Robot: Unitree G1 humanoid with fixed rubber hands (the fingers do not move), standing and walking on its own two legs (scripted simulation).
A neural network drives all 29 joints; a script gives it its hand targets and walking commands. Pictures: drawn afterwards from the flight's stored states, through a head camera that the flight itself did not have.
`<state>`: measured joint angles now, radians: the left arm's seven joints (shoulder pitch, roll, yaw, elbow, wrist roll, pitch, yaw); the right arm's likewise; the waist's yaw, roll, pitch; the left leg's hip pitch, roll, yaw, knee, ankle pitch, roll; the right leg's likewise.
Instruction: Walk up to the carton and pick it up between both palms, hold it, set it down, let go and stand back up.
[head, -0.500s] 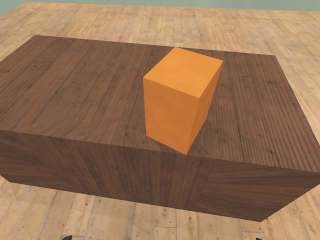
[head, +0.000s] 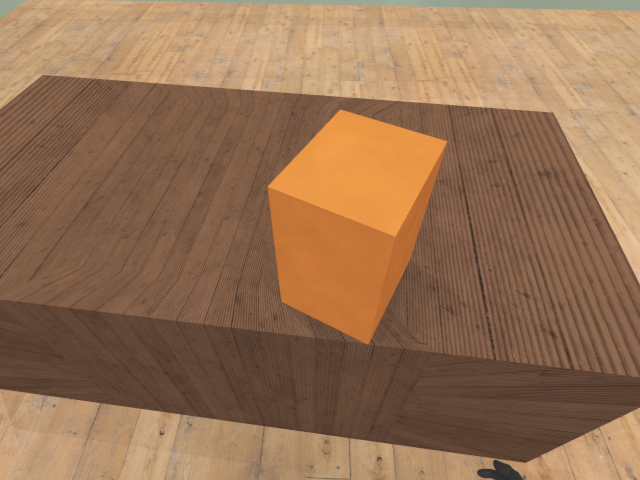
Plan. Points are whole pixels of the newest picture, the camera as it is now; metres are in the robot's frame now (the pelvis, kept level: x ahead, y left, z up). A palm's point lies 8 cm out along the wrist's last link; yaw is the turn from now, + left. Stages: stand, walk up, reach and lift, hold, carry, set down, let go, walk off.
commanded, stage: walk up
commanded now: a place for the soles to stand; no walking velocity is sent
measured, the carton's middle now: (354, 230) +0.49 -0.02 +0.00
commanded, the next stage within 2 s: reach and lift in 1.52 s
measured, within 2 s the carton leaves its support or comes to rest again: neither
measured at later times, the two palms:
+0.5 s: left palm (147, 459) +0.17 +0.24 -0.09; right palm out of the picture +0.09 -0.27 -0.10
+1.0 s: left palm out of the picture +0.14 +0.25 -0.10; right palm out of the picture +0.03 -0.27 -0.11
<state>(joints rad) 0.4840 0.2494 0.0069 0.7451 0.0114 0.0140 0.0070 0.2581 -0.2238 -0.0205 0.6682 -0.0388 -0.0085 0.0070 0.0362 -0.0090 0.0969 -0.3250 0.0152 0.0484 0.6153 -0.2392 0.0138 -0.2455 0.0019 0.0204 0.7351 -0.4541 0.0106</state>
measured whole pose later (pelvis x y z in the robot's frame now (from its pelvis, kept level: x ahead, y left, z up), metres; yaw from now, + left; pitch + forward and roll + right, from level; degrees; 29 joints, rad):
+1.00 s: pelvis +0.02 +0.01 +0.00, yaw -13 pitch -2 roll +1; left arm 0.34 0.26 0.02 0.71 0.01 0.00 0.00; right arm 0.29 -0.29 0.01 0.76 -0.01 0.05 0.01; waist -0.01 0.00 0.05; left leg -0.24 0.10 0.24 0.59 -0.30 0.00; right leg -0.28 0.06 0.18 0.61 -0.30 0.02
